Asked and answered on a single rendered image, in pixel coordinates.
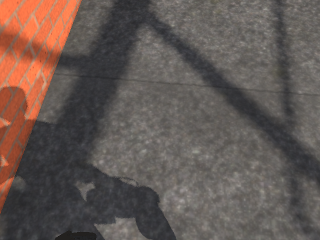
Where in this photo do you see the left robot hand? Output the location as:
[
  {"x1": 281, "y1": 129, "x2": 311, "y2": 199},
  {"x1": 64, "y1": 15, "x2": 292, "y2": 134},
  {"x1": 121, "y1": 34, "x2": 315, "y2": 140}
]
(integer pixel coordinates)
[{"x1": 55, "y1": 230, "x2": 97, "y2": 240}]

